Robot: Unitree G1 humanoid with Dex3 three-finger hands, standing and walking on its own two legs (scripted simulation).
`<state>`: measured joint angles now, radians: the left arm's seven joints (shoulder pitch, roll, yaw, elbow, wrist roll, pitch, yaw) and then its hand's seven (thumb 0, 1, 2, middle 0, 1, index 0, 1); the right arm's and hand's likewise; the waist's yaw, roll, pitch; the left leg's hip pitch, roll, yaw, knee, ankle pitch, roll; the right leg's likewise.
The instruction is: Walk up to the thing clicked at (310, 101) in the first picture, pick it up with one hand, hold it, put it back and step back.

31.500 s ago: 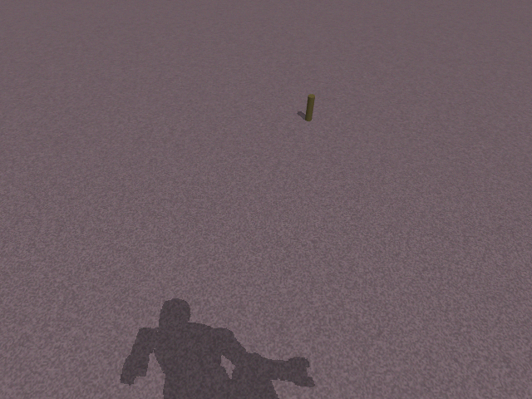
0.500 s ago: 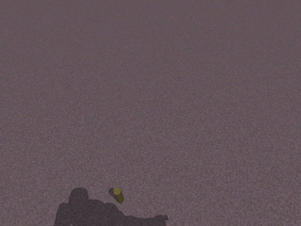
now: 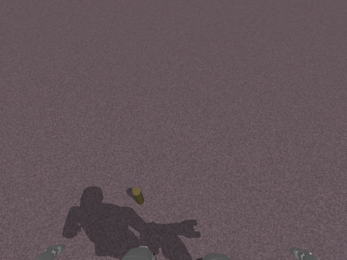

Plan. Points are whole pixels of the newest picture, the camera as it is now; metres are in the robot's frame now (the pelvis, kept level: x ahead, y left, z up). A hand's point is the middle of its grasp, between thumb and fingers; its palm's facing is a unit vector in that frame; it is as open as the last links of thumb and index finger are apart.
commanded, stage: step back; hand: left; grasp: from the side
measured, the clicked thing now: (138, 196) +0.45 +0.19 -0.68
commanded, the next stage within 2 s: none
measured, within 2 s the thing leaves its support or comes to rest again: neither
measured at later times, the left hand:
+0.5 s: hand out of the picture +0.00 +0.29 -0.17, palm faces -0.10 -0.92 -0.37, open 7.3 cm
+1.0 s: hand out of the picture -0.11 +0.28 -0.15, palm faces +0.03 -0.92 -0.40, open 7.4 cm
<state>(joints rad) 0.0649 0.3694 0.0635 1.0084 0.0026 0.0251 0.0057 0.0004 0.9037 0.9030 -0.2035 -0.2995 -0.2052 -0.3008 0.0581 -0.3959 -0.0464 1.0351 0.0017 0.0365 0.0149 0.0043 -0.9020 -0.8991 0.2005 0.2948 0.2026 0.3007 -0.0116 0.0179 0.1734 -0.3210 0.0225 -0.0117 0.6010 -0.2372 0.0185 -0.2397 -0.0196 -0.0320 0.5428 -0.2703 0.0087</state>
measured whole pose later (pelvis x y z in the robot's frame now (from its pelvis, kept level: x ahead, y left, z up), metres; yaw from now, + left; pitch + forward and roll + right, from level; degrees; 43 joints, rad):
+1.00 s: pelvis -0.25 +0.01 -0.01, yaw +3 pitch -2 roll +1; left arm 0.09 0.37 0.07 0.75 0.02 0.04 0.01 0.00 0.90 0.90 -0.20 -0.30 -0.21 -0.30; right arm 0.20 -0.39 -0.05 0.91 -0.01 0.04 -0.02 0.01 -0.90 -0.90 0.20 0.29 0.20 0.30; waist -0.01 -0.01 0.21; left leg -0.22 -0.03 -0.03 0.65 -0.39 0.00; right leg -0.41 -0.06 -0.09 0.69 -0.25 -0.03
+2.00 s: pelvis -0.58 -0.01 -0.01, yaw -4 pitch -2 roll +0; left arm 0.19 0.40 0.07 0.88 0.02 0.02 0.00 0.00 0.90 0.90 -0.20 -0.30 -0.20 -0.30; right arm 0.10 -0.38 -0.04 0.84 -0.03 0.03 0.00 0.01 -0.90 -0.90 0.20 0.30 0.21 0.30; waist 0.03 -0.03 0.14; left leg -0.39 0.05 0.02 0.64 -0.22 0.00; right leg -0.21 0.01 0.06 0.68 -0.47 0.00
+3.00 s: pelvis -0.57 -0.01 +0.00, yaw +2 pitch -2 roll +0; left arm 0.10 0.37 0.04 1.02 0.00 -0.01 0.00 0.00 0.90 0.90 -0.20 -0.30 -0.21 -0.30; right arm 0.15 -0.35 -0.03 1.05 -0.02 -0.01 0.00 0.01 -0.90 -0.90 0.20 0.29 0.20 0.30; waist 0.02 -0.03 0.08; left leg -0.23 0.00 -0.01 0.58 -0.32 -0.01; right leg -0.25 -0.06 -0.05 0.59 -0.31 0.02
